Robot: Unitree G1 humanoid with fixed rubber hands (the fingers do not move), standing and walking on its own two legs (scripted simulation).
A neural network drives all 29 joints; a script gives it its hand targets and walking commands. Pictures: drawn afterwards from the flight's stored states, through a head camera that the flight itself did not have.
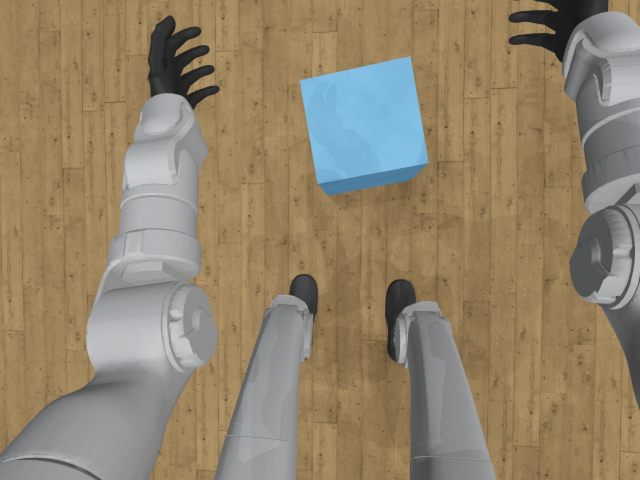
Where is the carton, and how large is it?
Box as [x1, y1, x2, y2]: [300, 56, 428, 195]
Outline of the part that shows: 410,56 300,80 317,182 327,195 409,180 428,162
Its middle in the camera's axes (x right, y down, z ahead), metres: +0.10 -0.23 +0.85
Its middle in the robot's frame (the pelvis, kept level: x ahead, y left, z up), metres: +0.56 +0.01 -0.54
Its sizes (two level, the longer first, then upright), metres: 0.210 0.200 0.250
